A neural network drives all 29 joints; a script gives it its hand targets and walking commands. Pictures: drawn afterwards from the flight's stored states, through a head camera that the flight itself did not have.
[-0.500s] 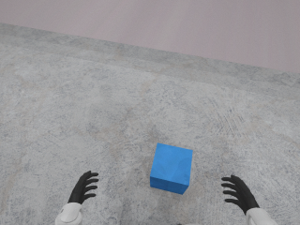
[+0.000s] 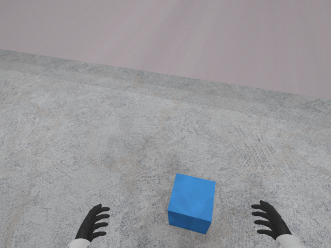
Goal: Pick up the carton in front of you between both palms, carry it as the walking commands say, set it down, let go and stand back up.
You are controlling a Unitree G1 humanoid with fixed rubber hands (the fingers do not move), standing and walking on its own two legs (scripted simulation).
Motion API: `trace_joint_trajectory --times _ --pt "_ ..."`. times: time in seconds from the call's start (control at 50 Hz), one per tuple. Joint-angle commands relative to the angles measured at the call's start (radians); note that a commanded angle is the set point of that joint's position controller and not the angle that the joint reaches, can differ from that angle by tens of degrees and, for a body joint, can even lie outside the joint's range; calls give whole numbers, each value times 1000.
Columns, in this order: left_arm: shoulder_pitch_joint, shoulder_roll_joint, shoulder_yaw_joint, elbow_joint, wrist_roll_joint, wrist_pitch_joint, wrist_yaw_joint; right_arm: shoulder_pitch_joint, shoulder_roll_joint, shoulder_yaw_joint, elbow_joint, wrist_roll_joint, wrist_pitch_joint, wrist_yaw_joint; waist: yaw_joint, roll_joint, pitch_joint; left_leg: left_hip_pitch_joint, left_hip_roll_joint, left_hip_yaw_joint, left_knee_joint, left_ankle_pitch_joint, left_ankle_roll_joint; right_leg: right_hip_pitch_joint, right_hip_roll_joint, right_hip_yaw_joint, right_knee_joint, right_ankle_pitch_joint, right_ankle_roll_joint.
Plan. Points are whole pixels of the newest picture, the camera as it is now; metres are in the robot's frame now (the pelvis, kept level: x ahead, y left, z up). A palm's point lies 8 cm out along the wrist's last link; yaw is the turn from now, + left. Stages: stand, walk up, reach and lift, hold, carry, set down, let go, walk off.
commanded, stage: stand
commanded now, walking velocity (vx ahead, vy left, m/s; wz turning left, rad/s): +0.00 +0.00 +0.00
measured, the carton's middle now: (191, 204) +0.43 -0.08 -0.65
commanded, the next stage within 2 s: none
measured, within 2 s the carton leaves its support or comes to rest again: neither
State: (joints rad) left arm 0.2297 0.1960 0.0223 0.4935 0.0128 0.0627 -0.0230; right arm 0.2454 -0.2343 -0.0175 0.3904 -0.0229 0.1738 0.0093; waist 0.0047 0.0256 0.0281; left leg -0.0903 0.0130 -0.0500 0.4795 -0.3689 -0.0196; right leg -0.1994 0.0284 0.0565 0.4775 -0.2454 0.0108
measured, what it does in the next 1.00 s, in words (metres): stands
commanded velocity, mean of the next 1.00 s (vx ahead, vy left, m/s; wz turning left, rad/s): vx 0.00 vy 0.00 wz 0.00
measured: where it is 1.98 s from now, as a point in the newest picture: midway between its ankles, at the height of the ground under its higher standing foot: outside the picture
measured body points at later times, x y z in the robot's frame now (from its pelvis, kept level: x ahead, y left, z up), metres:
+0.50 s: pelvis +0.04 -0.02 -0.03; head +0.05 -0.02 +0.42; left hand +0.17 +0.23 -0.14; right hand +0.08 -0.30 -0.14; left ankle -0.06 +0.13 -0.74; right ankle +0.01 -0.13 -0.74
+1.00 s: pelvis +0.03 -0.01 -0.02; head +0.04 -0.02 +0.43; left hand +0.15 +0.24 -0.14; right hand +0.01 -0.29 -0.15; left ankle -0.06 +0.13 -0.74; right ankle +0.01 -0.13 -0.74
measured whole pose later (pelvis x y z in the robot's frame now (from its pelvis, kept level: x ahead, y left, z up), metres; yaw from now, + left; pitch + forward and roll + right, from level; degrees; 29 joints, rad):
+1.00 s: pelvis +0.03 -0.01 -0.02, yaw -12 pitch +3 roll +1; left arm 0.36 0.24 0.02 0.74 0.03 0.01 0.04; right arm 0.38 -0.30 -0.03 0.74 -0.02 0.05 -0.06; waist -0.02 0.02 -0.05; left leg -0.17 0.06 0.14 0.62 -0.51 -0.03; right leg -0.41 0.11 0.21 0.75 -0.37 -0.01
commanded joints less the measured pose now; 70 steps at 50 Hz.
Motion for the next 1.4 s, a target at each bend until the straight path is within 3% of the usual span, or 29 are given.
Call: trace_joint_trajectory --times 0.0,0.02,0.06,0.12,0.14,0.2,0.26,0.4,0.46,0.56,0.62,0.72,0.78,0.84,0.9,0.94,0.98,1.02,1.06,1.08,1.12,1.16,1.18,1.22,1.24,1.26,1.32,1.34,1.38 --pt "118 247 80 64 43 -68 44 86 -163 -59 37 -36 -135 -41 -28 11 49 -113 32 40 -18 -276 -29 -227 -67 107 -120 -192 55" --pt "59 228 74 54 33 -86 42 81 -160 -52 68 -39 -162 -46 -29 -17 85 -136 44 29 -14 -269 -9 -292 -49 91 -118 -215 56" --pt "41 158 53 79 17 -114 31 69 -165 -43 92 -30 -197 -50 -36 -69 18 -110 74 6 -3 -204 17 -307 -14 86 -67 -126 45" --pt "66 132 44 105 14 -145 11 36 -180 -40 114 -26 -221 -55 -20 43 -71 -146 142 -51 -56 -212 43 -238 8 45 59 40 26" --pt "83 137 43 119 17 -149 10 21 -176 -38 120 -25 -222 -58 -12 45 -71 -150 143 -35 -37 -170 40 -229 2 51 79 91 16" --pt "123 169 42 156 16 -148 20 77 -182 -36 146 -11 -216 -63 -35 -95 -122 -119 70 69 115 0 3 -188 -26 137 86 343 -20" --pt "169 191 39 178 10 -131 34 135 -178 -30 173 3 -203 -68 -38 -112 -173 -101 37 83 174 58 -11 -147 -38 196 110 517 -55" --pt "175 174 32 183 4 -105 49 154 -195 -25 202 -1 -178 -79 -31 31 -108 -63 110 85 141 382 8 -239 15 116 205 334 -44" --pt "179 173 32 185 4 -100 51 158 -196 -30 214 1 -168 -85 -23 30 -104 -56 116 113 151 455 18 -235 17 106 225 351 -49" --pt "179 188 34 194 6 -83 57 173 -183 -33 225 3 -150 -84 -22 -46 -107 -79 67 137 174 246 13 -200 1 181 185 453 -72" --pt "161 189 34 193 11 -76 60 183 -176 -33 234 1 -142 -79 -32 -66 -85 -72 51 128 143 127 14 -226 -2 220 152 394 -74" --pt "151 167 33 187 9 -77 63 175 -186 -35 255 -4 -143 -78 -33 9 -62 -21 122 123 88 324 42 -281 36 125 212 233 -43" --pt "167 166 33 185 8 -77 63 169 -188 -38 267 -3 -137 -81 -23 13 -59 -22 134 144 95 356 53 -273 30 112 228 233 -49" --pt "180 177 34 189 9 -73 65 171 -184 -39 273 -3 -127 -78 -23 -36 -53 -50 93 164 122 221 46 -250 22 162 195 291 -61" --pt "180 195 36 189 14 -69 65 198 -169 -38 286 0 -121 -72 -33 -115 -55 -62 30 162 138 18 31 -245 -13 288 101 302 -84" --pt "169 196 37 191 17 -64 66 214 -164 -35 300 0 -125 -69 -39 -137 -44 -49 11 147 96 -63 32 -255 -17 327 57 277 -84" --pt "159 180 35 193 16 -62 68 217 -165 -33 314 -4 -135 -68 -40 -96 -35 -23 40 131 49 6 33 -272 9 276 82 242 -55" --pt "164 155 33 196 9 -67 70 199 -175 -33 321 -5 -142 -68 -35 -8 -43 10 115 111 27 241 47 -286 49 167 174 207 -30" --pt "172 144 35 191 7 -72 68 192 -182 -34 331 -4 -141 -74 -27 42 -49 20 185 113 23 428 73 -287 40 97 237 162 -31" --pt "170 139 35 189 6 -72 67 190 -181 -33 334 -3 -140 -77 -26 54 -40 8 198 116 22 452 80 -284 32 83 248 158 -34" --pt "161 133 34 184 9 -71 62 197 -173 -28 344 -4 -138 -79 -23 54 -21 -56 185 134 33 387 78 -233 14 78 238 201 -46" --pt "198 149 36 201 6 -67 61 173 -177 -30 335 -5 -129 -74 -7 -5 -14 -85 122 181 73 221 62 -214 10 123 198 274 -63" --pt "202 160 37 205 8 -66 62 184 -173 -32 336 -3 -124 -71 -11 -51 -17 -100 84 192 100 119 52 -200 -2 172 163 304 -76" --pt "207 187 40 208 15 -61 67 224 -150 -29 346 4 -117 -65 -19 -156 -36 -117 9 187 138 -91 34 -184 -65 349 43 294 -120" --pt "202 193 40 211 16 -55 69 239 -137 -25 355 6 -118 -63 -23 -178 -35 -111 -11 169 120 -139 36 -185 -79 402 -1 259 -134" --pt "174 190 38 210 17 -48 71 259 -121 -19 367 6 -123 -62 -36 -181 -27 -99 -13 153 80 -133 38 -191 -74 396 -16 218 -131" --pt "140 140 23 216 8 -47 71 243 -144 -16 389 -9 -145 -62 -35 -57 -12 -10 65 107 -15 58 49 -256 4 241 62 162 -51" --pt "144 129 22 221 5 -54 70 226 -146 -14 389 -8 -150 -62 -30 -8 -20 5 117 89 -27 210 56 -254 32 169 127 174 -35" --pt "159 120 25 229 2 -63 66 208 -149 -13 397 -2 -153 -68 -18 33 -25 2 190 92 -21 458 80 -233 26 95 191 172 -33"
